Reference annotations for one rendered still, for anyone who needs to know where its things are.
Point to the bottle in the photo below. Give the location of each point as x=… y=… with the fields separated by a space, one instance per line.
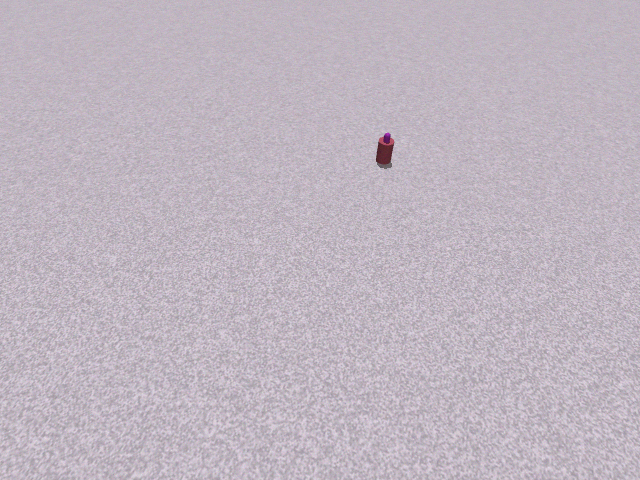
x=385 y=148

